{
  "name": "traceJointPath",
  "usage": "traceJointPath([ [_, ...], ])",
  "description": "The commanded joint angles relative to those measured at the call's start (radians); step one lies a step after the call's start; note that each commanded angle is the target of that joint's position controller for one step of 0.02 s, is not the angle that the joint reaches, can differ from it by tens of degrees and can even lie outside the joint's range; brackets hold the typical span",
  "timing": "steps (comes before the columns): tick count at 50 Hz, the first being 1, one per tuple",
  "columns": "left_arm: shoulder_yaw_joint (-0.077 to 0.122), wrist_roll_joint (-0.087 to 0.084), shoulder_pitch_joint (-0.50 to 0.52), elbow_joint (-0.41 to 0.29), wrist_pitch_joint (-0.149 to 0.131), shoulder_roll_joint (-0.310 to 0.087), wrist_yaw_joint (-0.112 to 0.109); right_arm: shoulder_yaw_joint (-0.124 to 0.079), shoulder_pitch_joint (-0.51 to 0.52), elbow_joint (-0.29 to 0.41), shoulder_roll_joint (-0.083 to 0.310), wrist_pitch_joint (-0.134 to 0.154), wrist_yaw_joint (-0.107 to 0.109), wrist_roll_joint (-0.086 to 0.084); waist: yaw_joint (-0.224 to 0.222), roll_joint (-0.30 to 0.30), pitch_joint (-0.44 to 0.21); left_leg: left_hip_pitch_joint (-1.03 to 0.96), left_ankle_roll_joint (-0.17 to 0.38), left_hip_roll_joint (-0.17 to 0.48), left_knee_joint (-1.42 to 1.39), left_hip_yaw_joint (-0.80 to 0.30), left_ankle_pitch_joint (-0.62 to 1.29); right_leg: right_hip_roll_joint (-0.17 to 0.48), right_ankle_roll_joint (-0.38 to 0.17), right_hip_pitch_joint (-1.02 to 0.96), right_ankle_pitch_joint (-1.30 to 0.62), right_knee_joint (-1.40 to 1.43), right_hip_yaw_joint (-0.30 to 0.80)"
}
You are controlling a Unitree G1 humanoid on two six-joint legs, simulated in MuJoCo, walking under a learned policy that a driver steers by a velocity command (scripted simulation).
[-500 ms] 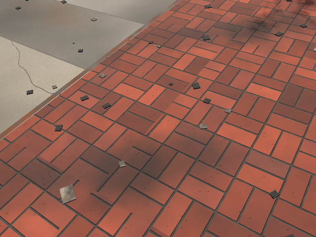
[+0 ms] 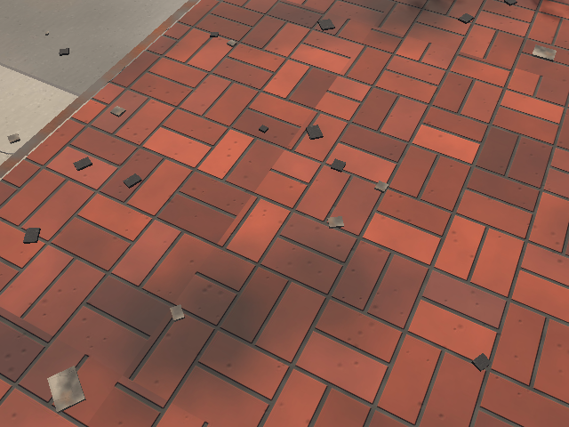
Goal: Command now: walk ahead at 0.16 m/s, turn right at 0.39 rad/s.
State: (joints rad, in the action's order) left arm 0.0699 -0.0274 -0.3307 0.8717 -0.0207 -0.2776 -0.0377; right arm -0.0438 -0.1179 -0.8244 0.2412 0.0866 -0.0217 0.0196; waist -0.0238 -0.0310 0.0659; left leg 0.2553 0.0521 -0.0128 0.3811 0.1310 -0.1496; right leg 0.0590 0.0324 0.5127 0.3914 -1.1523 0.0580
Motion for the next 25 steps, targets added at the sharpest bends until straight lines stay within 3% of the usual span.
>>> traceJointPath([
  [1, 0.019, 0.008, -0.118, -0.061, 0.029, -0.021, -0.009, -0.023, 0.073, 0.041, 0.113, 0.02, 0.013, 0.011, -0.047, 0.145, -0.076, 0.02, 0.178, 0.279, -0.168, -0.071, 0.592, 0.036, 0.016, -0.026, -0.098, 0.05, 0.0],
  [6, 0.016, 0.018, 0.034, -0.157, 0.029, -0.034, 0.024, -0.036, 0.067, 0.017, 0.167, -0.018, 0.05, -0.011, -0.007, 0.115, -0.094, -0.062, 0.172, 0.283, -0.158, 0.005, 0.494, 0.055, 0.004, -0.033, -0.283, 0.312, -0.04],
  [11, 0.029, 0.018, 0.123, -0.247, 0.044, -0.077, 0.059, -0.055, 0.034, 0.003, 0.217, -0.064, 0.051, -0.041, 0.018, 0.103, -0.081, -0.181, 0.14, 0.338, -0.045, -0.008, 0.426, 0.03, -0.042, -0.021, -0.164, 0.447, -0.077],
  [13, 0.037, 0.016, 0.11, -0.267, 0.044, -0.085, 0.065, -0.058, 0.037, 0.004, 0.218, -0.079, 0.053, -0.054, -0.002, 0.098, -0.09, -0.201, 0.095, 0.325, 0.065, 0.008, 0.433, -0.005, -0.077, -0.08, -0.184, 0.563, -0.113],
  [14, 0.052, 0.021, 0.058, -0.26, 0.039, -0.114, 0.059, -0.056, 0.008, -0.005, 0.201, -0.084, 0.053, -0.054, -0.026, 0.055, -0.122, -0.172, 0.049, 0.274, 0.197, 0.044, 0.437, -0.04, -0.109, -0.196, -0.311, 0.66, -0.118],
  [15, 0.087, 0.024, -0.02, -0.255, 0.034, -0.225, 0.038, -0.049, -0.037, 0.003, 0.173, -0.081, 0.049, -0.026, -0.037, -0.119, -0.188, -0.028, -0.035, 0.175, 0.449, 0.094, 0.251, 0.056, -0.175, -0.393, -0.765, 0.707, 0.059],
  [16, 0.1, 0.046, -0.025, -0.279, 0.03, -0.325, 0.025, -0.025, -0.028, 0.051, 0.111, -0.074, 0.042, 0.014, 0.002, -0.339, -0.244, 0.321, -0.123, -0.017, 0.783, 0.061, -0.497, 0.31, -0.407, -0.599, -1.085, 0.711, 0.454],
  [17, 0.074, 0.051, -0.04, -0.29, 0.014, -0.239, 0.037, -0.032, 0.017, 0.044, 0.146, -0.07, 0.03, -0.003, -0.049, -0.181, -0.384, 0.344, -0.106, -0.018, 0.906, -0.176, -0.562, 0.323, -0.446, -0.621, -0.981, 0.74, 0.502],
  [18, 0.067, 0.043, 0.021, -0.301, 0.002, -0.216, 0.04, -0.038, 0.05, 0.058, 0.165, -0.071, 0.027, -0.035, -0.034, -0.111, -0.317, 0.387, -0.087, 0.008, 0.93, -0.197, -0.493, 0.286, -0.403, -0.574, -0.892, 0.751, 0.402],
  [19, 0.063, 0.023, 0.076, -0.303, -0.001, -0.193, 0.034, -0.038, 0.052, 0.048, 0.157, -0.072, 0.034, -0.036, -0.007, -0.037, -0.26, 0.401, -0.079, 0.038, 0.876, -0.205, -0.411, 0.227, -0.336, -0.516, -0.754, 0.757, 0.328],
  [20, 0.055, 0.011, 0.122, -0.312, 0.006, -0.171, 0.027, -0.042, 0.062, 0.046, 0.167, -0.077, 0.043, -0.024, 0.008, -0.016, -0.218, 0.395, -0.082, 0.054, 0.81, -0.207, -0.348, 0.198, -0.298, -0.455, -0.663, 0.775, 0.295],
  [22, 0.05, 0.025, 0.162, -0.331, 0.016, -0.168, 0.016, -0.044, 0.043, 0.04, 0.161, -0.086, 0.046, -0.023, 0.042, -0.059, -0.204, 0.295, -0.095, 0.031, 0.728, -0.188, -0.276, 0.144, -0.276, -0.349, -0.635, 0.798, 0.248],
  [25, 0.058, 0.026, 0.144, -0.34, 0.02, -0.185, 0.006, -0.035, 0.033, 0.035, 0.135, -0.09, 0.052, -0.028, 0.033, -0.075, -0.213, 0.252, -0.122, 0.005, 0.571, -0.194, -0.248, 0.131, -0.281, -0.344, -0.589, 0.801, 0.257],
])
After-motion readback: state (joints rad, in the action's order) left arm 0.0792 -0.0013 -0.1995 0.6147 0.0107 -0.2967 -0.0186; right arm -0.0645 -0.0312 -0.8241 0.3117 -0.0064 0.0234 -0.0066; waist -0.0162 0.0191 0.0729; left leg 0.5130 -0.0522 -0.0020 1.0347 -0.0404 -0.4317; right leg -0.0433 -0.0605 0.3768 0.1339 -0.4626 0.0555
